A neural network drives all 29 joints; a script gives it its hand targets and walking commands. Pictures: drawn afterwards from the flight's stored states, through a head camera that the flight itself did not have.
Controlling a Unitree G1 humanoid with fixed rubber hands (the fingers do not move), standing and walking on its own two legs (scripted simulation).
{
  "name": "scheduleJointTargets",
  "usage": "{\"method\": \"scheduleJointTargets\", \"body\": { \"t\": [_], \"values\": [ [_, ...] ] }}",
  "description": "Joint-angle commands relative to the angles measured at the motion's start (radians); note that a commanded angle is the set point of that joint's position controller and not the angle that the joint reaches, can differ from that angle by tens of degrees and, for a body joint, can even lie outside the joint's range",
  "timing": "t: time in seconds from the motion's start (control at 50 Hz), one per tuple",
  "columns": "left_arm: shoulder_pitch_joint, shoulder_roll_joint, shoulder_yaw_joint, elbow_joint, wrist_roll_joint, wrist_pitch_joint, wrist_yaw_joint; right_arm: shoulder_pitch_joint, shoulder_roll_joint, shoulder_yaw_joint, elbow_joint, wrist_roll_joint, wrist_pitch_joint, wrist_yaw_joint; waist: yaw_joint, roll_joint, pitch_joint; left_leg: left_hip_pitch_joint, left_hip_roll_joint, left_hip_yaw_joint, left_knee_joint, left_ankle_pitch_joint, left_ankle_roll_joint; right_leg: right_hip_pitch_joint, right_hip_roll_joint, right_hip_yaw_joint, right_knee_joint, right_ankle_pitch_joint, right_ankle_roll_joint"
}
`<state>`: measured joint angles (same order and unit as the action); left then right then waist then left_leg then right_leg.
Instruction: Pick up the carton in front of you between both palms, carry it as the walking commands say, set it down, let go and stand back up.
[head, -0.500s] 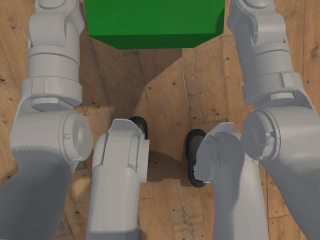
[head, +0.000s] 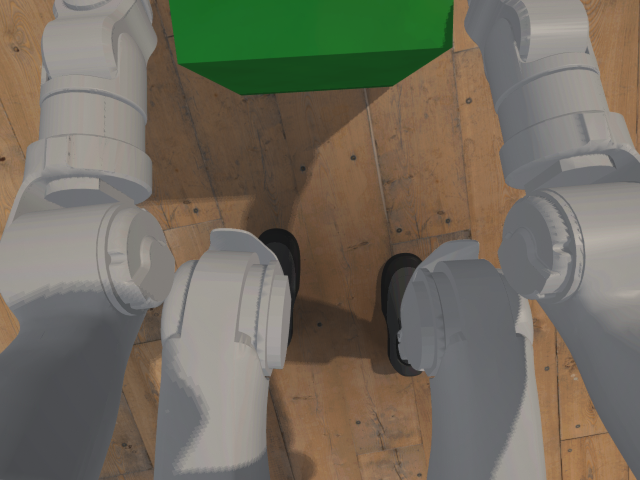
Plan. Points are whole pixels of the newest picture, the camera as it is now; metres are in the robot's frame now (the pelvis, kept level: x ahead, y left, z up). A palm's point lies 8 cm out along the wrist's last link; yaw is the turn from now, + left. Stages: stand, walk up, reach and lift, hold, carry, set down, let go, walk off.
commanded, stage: set down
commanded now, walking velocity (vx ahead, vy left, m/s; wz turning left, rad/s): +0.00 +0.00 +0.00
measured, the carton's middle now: out of the picture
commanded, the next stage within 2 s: let go in 1.92 s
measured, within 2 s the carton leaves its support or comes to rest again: neither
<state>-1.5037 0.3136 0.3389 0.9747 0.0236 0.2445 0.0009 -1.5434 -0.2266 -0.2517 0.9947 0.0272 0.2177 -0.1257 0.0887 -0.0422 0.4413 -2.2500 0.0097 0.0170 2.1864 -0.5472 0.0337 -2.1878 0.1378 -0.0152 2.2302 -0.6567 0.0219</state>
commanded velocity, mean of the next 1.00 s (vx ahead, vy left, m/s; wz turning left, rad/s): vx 0.00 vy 0.00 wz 0.00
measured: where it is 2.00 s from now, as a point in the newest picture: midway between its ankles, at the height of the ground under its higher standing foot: (340, 322)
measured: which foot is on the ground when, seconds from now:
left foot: down 0.00-1.00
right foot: down 0.00-1.00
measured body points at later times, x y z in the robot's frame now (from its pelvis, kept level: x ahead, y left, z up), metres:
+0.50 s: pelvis +0.00 -0.01 -0.01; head +0.38 +0.03 +0.22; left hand +0.55 +0.24 -0.18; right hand +0.59 -0.08 -0.18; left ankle +0.12 +0.11 -0.34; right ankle +0.10 -0.11 -0.34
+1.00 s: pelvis +0.00 +0.00 +0.00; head +0.38 +0.04 +0.23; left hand +0.56 +0.28 -0.16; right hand +0.61 -0.11 -0.16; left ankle +0.12 +0.11 -0.34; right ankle +0.10 -0.11 -0.34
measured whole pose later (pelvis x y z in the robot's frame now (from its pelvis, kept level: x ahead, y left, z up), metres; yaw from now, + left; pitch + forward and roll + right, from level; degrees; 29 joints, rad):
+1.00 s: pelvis +0.00 +0.00 +0.00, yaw +1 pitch +35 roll -2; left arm -1.55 0.47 0.20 1.13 -0.19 0.10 0.04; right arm -1.55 -0.38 -0.05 1.04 0.19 0.15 -0.13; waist 0.07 -0.01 0.44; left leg -2.25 -0.01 0.02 2.19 -0.55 0.04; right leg -2.17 0.12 -0.01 2.24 -0.68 0.03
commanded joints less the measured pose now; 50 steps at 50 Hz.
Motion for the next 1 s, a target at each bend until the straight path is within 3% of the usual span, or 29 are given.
{"method": "scheduleJointTargets", "body": {
  "t": [0.0, 0.04, 0.12, 0.14, 0.18, 0.36, 0.38, 0.4, 0.44, 0.46, 0.5, 0.54, 0.56, 0.58, 0.64, 0.66, 0.68, 0.72, 0.74, 0.76, 0.78, 0.8, 0.82, 0.86, 0.9, 0.92, 0.94, 0.96, 0.98],
  "values": [
    [-0.506, -0.784, -0.278, -0.031, -0.064, -0.004, -0.256, -0.487, 0.821, 0.261, -0.031, 0.048, 0.003, 0.253, 0.04, -0.044, -0.935, 0.582, -0.082, 0.006, -0.132, 0.227, -0.006, 0.32, 0.021, -0.026, -0.203, 0.167, -0.026],
    [-0.455, -0.784, -0.244, -0.033, -0.035, -0.004, -0.271, -0.492, 0.794, 0.267, -0.036, 0.036, 0.003, 0.255, 0.086, -0.042, -0.855, 0.536, -0.086, 0.015, -0.117, 0.219, -0.001, 0.261, 0.018, -0.013, -0.201, 0.139, -0.025],
    [-0.435, -0.752, -0.247, 0.002, -0.034, 0.006, -0.285, -0.426, 0.782, 0.224, 0.01, -0.001, 0.016, 0.268, 0.019, -0.037, -0.796, 0.52, -0.075, 0.0, -0.115, 0.145, -0.001, 0.315, 0.018, -0.007, -0.206, 0.12, -0.03],
    [-0.436, -0.729, -0.208, 0.008, -0.013, 0.001, -0.288, -0.437, 0.782, 0.217, 0.016, 0.007, 0.014, 0.268, 0.046, -0.032, -0.771, 0.475, -0.077, 0.012, -0.115, 0.119, -0.003, 0.3, 0.018, 0.007, -0.21, 0.092, -0.041],
    [-0.368, -0.738, -0.201, 0.048, -0.001, 0.019, -0.296, -0.447, 0.762, 0.213, 0.006, -0.003, 0.023, 0.273, 0.018, -0.06, -0.718, 0.535, -0.085, -0.017, -0.143, 0.132, 0.007, 0.239, 0.015, -0.034, -0.204, 0.072, -0.025],
    [-0.324, -0.639, -0.104, 0.052, 0.048, 0.021, -0.297, -0.365, 0.644, 0.168, 0.033, -0.038, 0.027, 0.261, 0.043, -0.045, -0.607, 0.472, -0.081, -0.004, -0.109, 0.1, 0.018, 0.303, 0.02, 0.012, -0.205, 0.075, -0.029],
    [-0.321, -0.631, -0.125, 0.068, 0.037, 0.024, -0.293, -0.34, 0.641, 0.158, 0.059, -0.053, 0.028, 0.257, -0.011, -0.064, -0.586, 0.451, -0.073, -0.029, -0.12, 0.081, 0.023, 0.311, 0.007, -0.002, -0.185, 0.096, -0.028],
    [-0.316, -0.627, -0.113, 0.063, 0.063, 0.024, -0.295, -0.328, 0.634, 0.142, 0.105, -0.074, 0.031, 0.263, 0.025, -0.055, -0.561, 0.453, -0.076, -0.016, -0.12, 0.09, 0.021, 0.304, 0.008, 0.016, -0.2, 0.089, -0.042],
    [-0.282, -0.611, -0.081, 0.079, 0.077, 0.02, -0.29, -0.305, 0.619, 0.134, 0.084, -0.076, 0.028, 0.262, 0.032, -0.061, -0.562, 0.467, -0.079, -0.016, -0.115, 0.114, 0.018, 0.266, 0.011, 0.019, -0.208, 0.088, -0.041],
    [-0.289, -0.618, -0.118, 0.076, 0.051, 0.013, -0.286, -0.292, 0.6, 0.134, 0.09, -0.081, 0.023, 0.266, -0.019, -0.038, -0.592, 0.464, -0.075, -0.024, -0.104, 0.103, 0.018, 0.297, 0.005, 0.012, -0.184, 0.1, -0.039],
    [-0.257, -0.626, -0.095, 0.141, 0.063, 0.023, -0.283, -0.32, 0.598, 0.121, 0.074, -0.057, 0.013, 0.261, 0.035, -0.021, -0.605, 0.498, -0.081, -0.021, -0.118, 0.118, 0.014, 0.328, 0.008, 0.001, -0.176, 0.106, -0.034],
    [-0.255, -0.464, -0.06, 0.082, 0.075, -0.01, -0.245, -0.262, 0.431, 0.083, 0.035, -0.092, -0.004, 0.225, 0.001, -0.015, -0.596, 0.488, -0.062, -0.01, -0.088, 0.134, 0.0, 0.33, 0.0, 0.01, -0.176, 0.13, -0.029],
    [-0.235, -0.333, -0.026, 0.055, 0.086, -0.038, -0.206, -0.247, 0.334, 0.086, 0.002, -0.09, -0.015, 0.193, 0.017, -0.062, -0.627, 0.518, -0.059, -0.021, -0.108, 0.165, 0.005, 0.359, -0.004, -0.008, -0.166, 0.149, -0.009],
    [-0.236, -0.241, 0.002, 0.109, 0.082, -0.058, -0.168, -0.25, 0.241, 0.063, 0.021, -0.078, -0.033, 0.164, 0.047, -0.03, -0.663, 0.578, -0.052, -0.009, -0.103, 0.183, -0.003, 0.412, -0.01, 0.017, -0.186, 0.162, -0.015],
    [-0.25, 0.168, 0.045, 0.068, 0.056, -0.136, -0.025, -0.238, -0.206, 0.01, 0.005, -0.065, -0.085, 0.05, 0.034, -0.041, -0.799, 0.609, -0.037, -0.027, -0.079, 0.288, -0.019, 0.467, -0.019, 0.022, -0.167, 0.284, 0.01],
    [-0.238, 0.175, 0.013, 0.145, 0.007, -0.157, -0.001, -0.303, -0.204, 0.056, -0.043, -0.007, -0.112, 0.025, 0.032, -0.054, -0.922, 0.689, -0.043, -0.035, -0.073, 0.361, -0.014, 0.452, -0.023, 0.001, -0.159, 0.309, 0.021],
    [-0.316, 0.283, 0.019, 0.081, -0.01, -0.181, 0.028, -0.293, -0.22, 0.077, 0.017, 0.056, -0.116, 0.008, 0.091, -0.023, -0.986, 0.691, -0.025, -0.031, -0.069, 0.4, -0.022, 0.474, -0.038, 0.022, -0.136, 0.33, 0.018],
    [-0.364, 0.357, -0.003, 0.1, -0.076, -0.205, 0.054, -0.32, -0.205, 0.139, 0.02, 0.116, -0.118, -0.001, 0.077, -0.057, -1.077, 0.726, -0.015, -0.038, -0.058, 0.459, -0.021, 0.495, -0.051, 0.011, -0.122, 0.391, 0.038],
    [-0.403, 0.304, -0.051, 0.071, -0.105, -0.202, 0.055, -0.344, -0.219, 0.15, 0.007, 0.126, -0.119, 0.0, 0.051, -0.008, -1.102, 0.787, -0.02, -0.054, -0.063, 0.513, -0.027, 0.419, -0.049, 0.018, -0.13, 0.386, 0.022],
    [-0.357, 0.283, -0.048, 0.101, -0.107, -0.201, 0.051, -0.367, -0.251, 0.165, -0.021, 0.127, -0.115, 0.005, 0.104, 0.006, -1.116, 0.779, -0.023, -0.057, -0.07, 0.536, -0.016, 0.374, -0.051, 0.016, -0.116, 0.37, 0.018],
    [-0.311, 0.286, -0.072, 0.126, -0.156, -0.213, 0.044, -0.334, -0.221, 0.187, -0.038, 0.155, -0.128, 0.009, 0.038, -0.022, -1.113, 0.766, -0.02, -0.061, -0.067, 0.504, -0.016, 0.324, -0.056, 0.0, -0.143, 0.338, 0.016],
    [-0.349, 0.27, -0.126, 0.096, -0.173, -0.207, 0.038, -0.317, -0.204, 0.188, 0.014, 0.157, -0.122, 0.013, 0.031, -0.034, -1.151, 0.793, -0.024, -0.07, -0.084, 0.534, -0.019, 0.365, -0.061, -0.001, -0.143, 0.372, 0.03],
    [-0.303, 0.256, -0.117, 0.154, -0.18, -0.196, 0.034, -0.32, -0.262, 0.205, 0.043, 0.169, -0.117, 0.009, 0.069, 0.039, -1.191, 0.84, -0.012, -0.043, -0.064, 0.543, -0.037, 0.389, -0.067, 0.016, -0.158, 0.348, 0.012],
    [-0.31, 0.288, -0.124, 0.116, -0.221, -0.188, 0.033, -0.339, -0.221, 0.226, 0.004, 0.184, -0.111, 0.016, 0.049, -0.046, -1.227, 0.752, -0.011, -0.048, -0.088, 0.49, -0.032, 0.441, -0.068, -0.008, -0.143, 0.365, 0.026],
    [-0.322, 0.283, -0.148, 0.066, -0.215, -0.183, 0.032, -0.304, -0.232, 0.203, -0.03, 0.171, -0.101, 0.007, 0.05, 0.027, -1.338, 0.887, -0.018, -0.052, -0.101, 0.567, -0.027, 0.405, -0.062, -0.005, -0.176, 0.375, 0.016],
    [-0.317, 0.333, -0.102, 0.038, -0.201, -0.175, 0.036, -0.311, -0.257, 0.224, -0.047, 0.168, -0.092, -0.002, 0.062, -0.042, -1.371, 0.861, -0.018, -0.042, -0.093, 0.543, -0.024, 0.44, -0.066, -0.003, -0.186, 0.368, 0.017],
    [-0.301, 0.311, -0.136, 0.055, -0.209, -0.157, 0.039, -0.32, -0.259, 0.197, -0.066, 0.157, -0.088, -0.009, 0.03, -0.037, -1.379, 0.86, -0.019, -0.047, -0.128, 0.491, -0.026, 0.489, -0.061, -0.025, -0.19, 0.344, 0.014],
    [-0.258, 0.301, -0.143, 0.074, -0.198, -0.153, 0.034, -0.3, -0.235, 0.179, -0.075, 0.168, -0.085, -0.005, 0.046, 0.044, -1.421, 0.9, -0.025, -0.03, -0.132, 0.491, -0.035, 0.444, -0.053, -0.019, -0.205, 0.325, 0.008],
    [-0.28, 0.248, -0.139, 0.023, -0.249, -0.15, 0.031, -0.312, -0.238, 0.184, -0.141, 0.144, -0.087, -0.01, -0.001, -0.025, -1.471, 0.894, -0.024, -0.041, -0.13, 0.524, -0.026, 0.498, -0.06, -0.029, -0.209, 0.368, 0.011]
  ]
}}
